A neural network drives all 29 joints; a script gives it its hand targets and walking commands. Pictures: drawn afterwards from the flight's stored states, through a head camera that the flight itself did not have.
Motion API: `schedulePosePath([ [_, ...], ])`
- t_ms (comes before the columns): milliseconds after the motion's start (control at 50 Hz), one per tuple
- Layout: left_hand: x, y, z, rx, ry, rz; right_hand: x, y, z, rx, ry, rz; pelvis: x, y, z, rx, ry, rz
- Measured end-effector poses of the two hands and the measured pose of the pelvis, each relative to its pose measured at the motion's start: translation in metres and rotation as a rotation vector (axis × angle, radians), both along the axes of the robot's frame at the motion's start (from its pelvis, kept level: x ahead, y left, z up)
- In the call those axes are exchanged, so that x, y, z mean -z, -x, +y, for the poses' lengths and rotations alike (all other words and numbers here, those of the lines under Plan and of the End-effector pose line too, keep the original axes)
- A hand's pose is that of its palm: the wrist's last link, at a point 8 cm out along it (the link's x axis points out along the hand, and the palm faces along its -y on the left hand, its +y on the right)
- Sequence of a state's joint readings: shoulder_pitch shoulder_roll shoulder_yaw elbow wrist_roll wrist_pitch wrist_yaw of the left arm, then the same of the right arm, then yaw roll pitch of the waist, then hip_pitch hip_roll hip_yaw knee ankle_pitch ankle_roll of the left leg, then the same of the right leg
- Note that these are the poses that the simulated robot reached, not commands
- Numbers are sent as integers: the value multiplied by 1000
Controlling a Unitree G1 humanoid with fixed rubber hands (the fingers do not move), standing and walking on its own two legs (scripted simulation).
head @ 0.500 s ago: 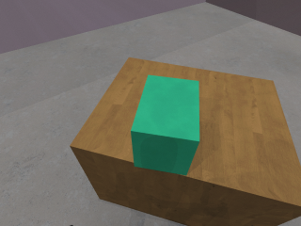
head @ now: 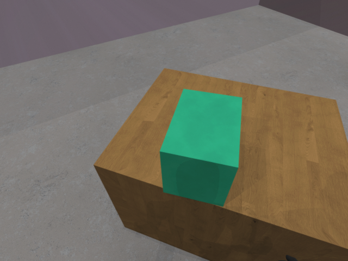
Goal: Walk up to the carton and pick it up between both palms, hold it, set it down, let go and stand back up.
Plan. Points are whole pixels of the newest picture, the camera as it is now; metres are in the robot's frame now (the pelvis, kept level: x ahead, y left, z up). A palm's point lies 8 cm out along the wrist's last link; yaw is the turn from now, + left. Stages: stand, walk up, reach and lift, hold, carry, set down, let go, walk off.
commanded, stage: walk up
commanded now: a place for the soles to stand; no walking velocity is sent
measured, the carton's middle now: (202, 145) +0.46 -0.04 -0.03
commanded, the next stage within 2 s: reach and lift in 0.22 s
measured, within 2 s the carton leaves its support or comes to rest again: neither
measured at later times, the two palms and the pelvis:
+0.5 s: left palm (94, 242) +0.20 +0.23 -0.09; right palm out of the picture +0.11 -0.25 -0.09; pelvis -0.03 -0.01 +0.00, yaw -8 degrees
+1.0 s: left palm (86, 248) +0.18 +0.23 -0.06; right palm out of the picture +0.14 -0.21 -0.04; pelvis -0.02 +0.00 +0.02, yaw -9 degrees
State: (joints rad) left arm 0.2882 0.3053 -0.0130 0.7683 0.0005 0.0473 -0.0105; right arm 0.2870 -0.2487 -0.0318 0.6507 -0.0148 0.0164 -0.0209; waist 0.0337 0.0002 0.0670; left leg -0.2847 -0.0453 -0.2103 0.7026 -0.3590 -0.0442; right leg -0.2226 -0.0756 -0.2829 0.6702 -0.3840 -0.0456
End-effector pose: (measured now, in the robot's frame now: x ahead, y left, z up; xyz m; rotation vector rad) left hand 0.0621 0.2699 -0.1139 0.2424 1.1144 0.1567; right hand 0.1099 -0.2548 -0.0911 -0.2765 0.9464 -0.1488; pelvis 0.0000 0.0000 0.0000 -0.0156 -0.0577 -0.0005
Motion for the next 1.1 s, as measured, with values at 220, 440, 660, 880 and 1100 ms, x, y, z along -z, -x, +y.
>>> schedulePosePath([
  [220,2,-1,2,10,18,-9,-7,1,3,2,13,-3,-2,1,2,6,3,8],
  [440,-11,-115,-19,85,-19,-131,13,-11,2,47,-54,-124,13,26,-6,132,-9,16],
  [660,-25,-109,-58,76,98,-132,-32,19,-10,100,1,-214,-10,22,-14,176,-29,-21],
  [880,-44,-102,-39,66,88,-268,-45,-32,34,55,-85,-334,-14,25,-8,162,-23,-23],
  [1100,-62,-126,-37,141,130,-378,-48,-25,44,144,-96,-385,-19,7,9,178,-11,-27],
])
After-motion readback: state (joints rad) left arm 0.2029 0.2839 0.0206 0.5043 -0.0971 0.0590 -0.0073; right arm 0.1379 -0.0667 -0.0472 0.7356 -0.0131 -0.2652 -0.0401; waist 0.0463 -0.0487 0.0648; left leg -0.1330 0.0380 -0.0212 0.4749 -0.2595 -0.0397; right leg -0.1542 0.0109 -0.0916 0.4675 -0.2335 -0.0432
